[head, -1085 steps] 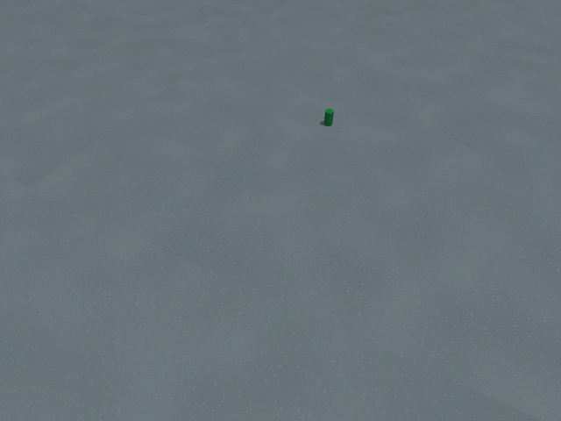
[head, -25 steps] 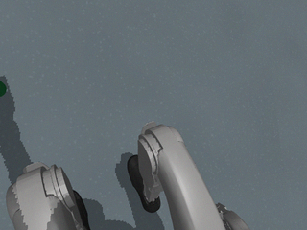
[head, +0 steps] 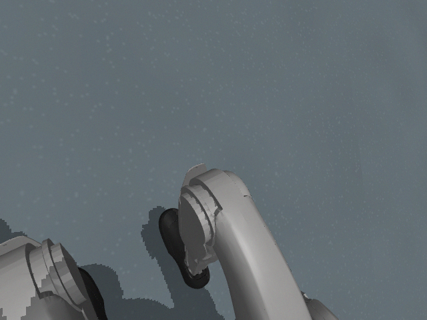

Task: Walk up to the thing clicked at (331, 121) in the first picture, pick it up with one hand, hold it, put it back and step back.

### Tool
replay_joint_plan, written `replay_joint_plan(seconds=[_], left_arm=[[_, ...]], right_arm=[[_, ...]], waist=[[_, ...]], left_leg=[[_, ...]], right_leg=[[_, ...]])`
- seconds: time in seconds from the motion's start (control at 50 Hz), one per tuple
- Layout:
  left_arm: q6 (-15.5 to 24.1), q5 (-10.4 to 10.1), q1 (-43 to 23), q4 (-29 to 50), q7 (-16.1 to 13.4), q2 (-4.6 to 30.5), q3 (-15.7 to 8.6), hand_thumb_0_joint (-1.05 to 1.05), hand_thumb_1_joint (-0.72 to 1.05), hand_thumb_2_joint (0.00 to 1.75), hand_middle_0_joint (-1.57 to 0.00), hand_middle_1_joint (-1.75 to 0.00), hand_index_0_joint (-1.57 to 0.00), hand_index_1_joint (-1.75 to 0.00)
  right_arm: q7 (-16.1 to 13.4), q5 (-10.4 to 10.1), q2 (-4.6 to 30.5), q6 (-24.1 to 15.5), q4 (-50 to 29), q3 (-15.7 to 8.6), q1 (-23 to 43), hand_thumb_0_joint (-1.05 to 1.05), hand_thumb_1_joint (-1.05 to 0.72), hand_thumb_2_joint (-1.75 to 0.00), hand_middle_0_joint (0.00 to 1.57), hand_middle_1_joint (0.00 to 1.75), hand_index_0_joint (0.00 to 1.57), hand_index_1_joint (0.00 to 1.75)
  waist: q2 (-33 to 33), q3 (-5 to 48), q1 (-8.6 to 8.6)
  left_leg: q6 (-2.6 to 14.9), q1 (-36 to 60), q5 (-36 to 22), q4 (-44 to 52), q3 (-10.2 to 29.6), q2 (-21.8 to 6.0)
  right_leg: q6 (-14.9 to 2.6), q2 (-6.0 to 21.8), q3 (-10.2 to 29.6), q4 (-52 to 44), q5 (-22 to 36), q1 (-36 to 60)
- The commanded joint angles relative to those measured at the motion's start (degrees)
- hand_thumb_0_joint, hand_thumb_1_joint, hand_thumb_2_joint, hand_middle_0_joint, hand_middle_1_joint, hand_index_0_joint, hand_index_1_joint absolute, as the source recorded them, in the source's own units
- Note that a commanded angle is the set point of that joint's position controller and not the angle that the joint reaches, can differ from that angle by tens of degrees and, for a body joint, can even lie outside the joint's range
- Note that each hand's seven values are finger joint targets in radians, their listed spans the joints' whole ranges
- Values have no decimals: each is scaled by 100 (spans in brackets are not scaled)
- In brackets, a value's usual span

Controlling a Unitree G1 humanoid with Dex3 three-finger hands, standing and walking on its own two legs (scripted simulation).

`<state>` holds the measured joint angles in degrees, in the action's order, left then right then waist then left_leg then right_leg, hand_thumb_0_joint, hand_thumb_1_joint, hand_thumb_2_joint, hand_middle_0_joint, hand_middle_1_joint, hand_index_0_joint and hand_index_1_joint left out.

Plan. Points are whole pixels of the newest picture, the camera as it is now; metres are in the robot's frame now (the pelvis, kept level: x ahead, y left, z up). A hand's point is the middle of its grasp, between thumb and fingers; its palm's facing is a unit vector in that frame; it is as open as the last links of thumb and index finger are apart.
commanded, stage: rest palm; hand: left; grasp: from above
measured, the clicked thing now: out of the picture +0.53 +0.29 -0.27
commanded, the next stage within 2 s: close in 0.74 s
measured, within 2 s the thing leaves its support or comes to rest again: neither
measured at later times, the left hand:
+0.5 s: hand out of the picture +0.51 +0.28 -0.24, palm faces -0.45 -0.13 -0.88, open 12.6 cm
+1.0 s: hand out of the picture +0.51 +0.28 -0.25, palm faces -0.44 -0.13 -0.89, open 11.8 cm
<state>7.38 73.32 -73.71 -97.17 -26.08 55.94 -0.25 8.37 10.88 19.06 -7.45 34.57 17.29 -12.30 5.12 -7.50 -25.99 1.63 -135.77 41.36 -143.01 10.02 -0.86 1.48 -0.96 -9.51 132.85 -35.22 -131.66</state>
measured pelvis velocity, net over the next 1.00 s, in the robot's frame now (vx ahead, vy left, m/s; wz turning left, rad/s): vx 0.00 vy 0.00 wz -0.04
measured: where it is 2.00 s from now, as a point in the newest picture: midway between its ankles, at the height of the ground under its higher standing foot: (146, 292)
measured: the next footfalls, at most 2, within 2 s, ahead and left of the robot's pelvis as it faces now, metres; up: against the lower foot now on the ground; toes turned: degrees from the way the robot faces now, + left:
none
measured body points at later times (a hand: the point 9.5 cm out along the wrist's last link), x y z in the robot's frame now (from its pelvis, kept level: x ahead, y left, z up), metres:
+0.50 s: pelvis +0.00 +0.00 +0.00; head +0.30 +0.11 +0.32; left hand +0.53 +0.29 -0.19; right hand +0.01 -0.24 -0.05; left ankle +0.06 +0.12 -0.28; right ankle +0.12 -0.11 -0.28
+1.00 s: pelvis +0.00 +0.00 +0.00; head +0.31 +0.11 +0.31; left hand +0.53 +0.28 -0.20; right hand +0.00 -0.24 -0.04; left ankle +0.06 +0.12 -0.28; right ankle +0.12 -0.11 -0.28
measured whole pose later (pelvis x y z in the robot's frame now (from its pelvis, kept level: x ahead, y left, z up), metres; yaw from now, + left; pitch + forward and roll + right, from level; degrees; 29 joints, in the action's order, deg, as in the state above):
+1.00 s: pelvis +0.00 +0.00 +0.00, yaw -2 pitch +31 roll -15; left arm 6.7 72.0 -73.5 -100.0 -29.7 60.8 -1.6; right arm 11.8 12.3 20.8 -11.3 32.7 21.0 -9.8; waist 7.6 -11.9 -27.8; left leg 2.1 -134.6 41.7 -143.5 12.0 -1.3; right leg 2.3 -1.9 -11.1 131.4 -34.6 -129.7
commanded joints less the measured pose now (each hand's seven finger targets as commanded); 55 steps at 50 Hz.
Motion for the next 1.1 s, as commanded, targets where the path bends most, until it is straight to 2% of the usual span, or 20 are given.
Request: replay_joint_plan(seconds=[0.0, 0.02, 0.08, 0.14, 0.18, 0.2, 0.32, 0.36, 0.44, 0.46, 0.52, 0.54, 0.58, 0.64, 0.72, 0.76, 0.82, 0.9, 0.92, 1.08], left_arm=[[-69, -43, -1705, 649, -236, 1008, -78, 0, -34, 97, -17, -105, -19, -103], [-91, -58, -1628, 505, -219, 892, -50, 0, -35, 95, -16, -104, -18, -102], [-72, -65, -1726, 696, -217, 961, -28, 0, -35, 91, -17, -103, -19, -100], [-53, -75, -1762, 820, -297, 1224, -150, 0, -35, 96, -18, -104, -20, -102], [-36, -99, -1770, 803, -324, 1139, -136, 0, -35, 94, -18, -102, -19, -101], [-53, -55, -1567, 631, -364, 1264, -250, 0, -34, 94, -18, -103, -20, -101], [-9, -97, -1720, 699, -433, 1135, -65, 0, -36, 97, -17, -105, -19, -104], [-3, -146, -1684, 602, -407, 1014, -15, 0, -33, 96, -19, -105, -21, -103], [-10, -156, -1539, 452, -402, 1091, -74, 0, -33, 99, -20, -106, -21, -105], [18, -178, -1591, 523, -369, 930, 76, 0, -33, 98, -19, -106, -20, -105], [34, -172, -1549, 425, -384, 1116, -79, 0, -33, 96, -18, -106, -20, -104], [60, -193, -1622, 678, -371, 1046, 39, 0, -32, 96, -20, -106, -21, -104], [55, -122, -1642, 678, -444, 1236, -76, 0, -30, 100, -20, -108, -22, -107], [66, -130, -1409, 318, -532, 1207, -43, 0, -30, 99, -21, -108, -22, -107], [72, -113, -1649, 619, -624, 1354, -56, 0, -30, 96, -20, -107, -22, -105], [33, -142, -1498, 325, -649, 1234, -30, 0, -29, 96, -20, -109, -22, -107], [-11, -156, -1530, 339, -619, 1365, -146, 0, -28, 99, -21, -110, -23, -108], [-47, -140, -1638, 567, -606, 1456, -222, 0, -18, 86, -27, -105, -31, -101], [-81, -180, -1377, 232, -572, 1238, -80, 0, -17, 82, -27, -105, -31, -100], [-3, -232, -1472, 302, -480, 1402, -46, 0, -11, 78, -30, -103, -35, -98]], right_arm=[[3, -2, 1892, -43, 101, -514, -1341, 0, -89, -90, 20, 30, 20, 30], [30, 19, 1911, -75, 51, -487, -1301, 0, -90, -90, 20, 30, 20, 30], [83, 31, 1897, -108, 15, -448, -1262, 0, -90, -90, 20, 30, 20, 30], [104, 7, 1899, -150, -14, -428, -1264, 0, -90, -90, 20, 30, 20, 30], [133, 33, 1936, -189, -28, -404, -1292, 0, -90, -90, 20, 30, 20, 30], [129, 21, 1959, -187, -27, -429, -1269, 0, -90, -90, 20, 30, 20, 30], [166, 27, 1910, -225, 14, -392, -1166, 0, -91, -90, 20, 30, 20, 30], [200, 48, 1933, -260, 20, -373, -1191, 0, -90, -90, 20, 30, 20, 30], [205, 56, 1999, -260, 62, -371, -1210, 0, -90, -90, 20, 30, 20, 30], [227, 60, 1964, -280, 47, -354, -1171, 0, -90, -90, 20, 30, 20, 30], [236, 68, 2039, -286, 42, -334, -1179, 0, -91, -90, 20, 30, 20, 30], [247, 69, 1997, -298, 26, -323, -1108, 0, -91, -90, 20, 30, 20, 30], [232, 67, 2039, -284, 40, -320, -1132, 0, -90, -90, 20, 30, 20, 30], [256, 89, 2024, -297, 7, -285, -1070, 0, -91, -90, 20, 30, 20, 30], [257, 108, 2000, -329, -50, -261, -1031, 0, -91, -91, 20, 30, 20, 30], [282, 110, 2069, -361, -45, -253, -1057, 0, -91, -91, 20, 30, 20, 30], [281, 121, 2127, -384, -22, -252, -1058, 0, -91, -91, 20, 30, 20, 30], [275, 99, 2051, -335, 11, -199, -1087, 0, -90, -90, 20, 30, 20, 30], [275, 127, 2082, -339, -28, -208, -1032, 0, -90, -90, 20, 30, 20, 30], [224, 109, 2139, -305, -45, -118, -950, 0, -90, -90, 20, 30, 20, 30]], waist=[[-3045, 3829, -295], [-3033, 3606, -382], [-3040, 3681, -366], [-3081, 3928, -268], [-3055, 3828, -380], [-3088, 3876, -331], [-3129, 3829, -356], [-3081, 3606, -486], [-2906, 3556, -475], [-2939, 3441, -492], [-2991, 3414, -503], [-3091, 3473, -477], [-3148, 3678, -454], [-2967, 3390, -522], [-3119, 3619, -455], [-2961, 3276, -559], [-3065, 3282, -538], [-3224, 3616, -545], [-2987, 3356, -624], [-3037, 3161, -603]], left_leg=[[-95, 3070, -1712, 1502, -166, -71], [-108, 3034, -1691, 1477, -152, -70], [-79, 2972, -1688, 1424, -186, -76], [-57, 2929, -1728, 1402, -244, -67], [-60, 2927, -1709, 1384, -231, -74], [-79, 2959, -1659, 1443, -188, -82], [-58, 2897, -1444, 1436, -181, -100], [-47, 2829, -1435, 1408, -169, -100], [-58, 2846, -1541, 1403, -96, -116], [-62, 2859, -1502, 1434, -100, -110], [-100, 2945, -1477, 1475, 0, -132], [-100, 3064, -1581, 1450, -35, -150], [-115, 3150, -1690, 1443, -16, -156], [-84, 2879, -1471, 1470, -43, -156], [-74, 2926, -1542, 1432, -119, -155], [-62, 2720, -1350, 1429, -89, -141], [-99, 2889, -1361, 1453, 3, -181], [-106, 3079, -1608, 1445, 19, -202], [-77, 2894, -1476, 1442, 4, -189], [-124, 2865, -1395, 1462, 85, -218]], right_leg=[[-332, -275, -476, -1019, 1520, 2281], [-339, -249, -471, -994, 1491, 2178], [-332, -306, -465, -1013, 1515, 2386], [-320, -312, -425, -1047, 1586, 2648], [-309, -318, -456, -1067, 1574, 2665], [-321, -316, -470, -1057, 1514, 2652], [-301, -348, -491, -1076, 1433, 2605], [-278, -336, -505, -1088, 1431, 2566], [-273, -332, -527, -1093, 1494, 2565], [-285, -342, -523, -1080, 1462, 2496], [-289, -313, -565, -1065, 1390, 2356], [-281, -337, -542, -1051, 1493, 2441], [-282, -336, -552, -1063, 1581, 2547], [-273, -379, -551, -1100, 1472, 2673], [-273, -406, -512, -1125, 1572, 2872], [-259, -372, -537, -1124, 1445, 2675], [-271, -332, -568, -1118, 1381, 2463], [-260, -319, -556, -1080, 1613, 2679], [-251, -357, -574, -1099, 1532, 2665], [-288, -340, -608, -1132, 1384, 2472]])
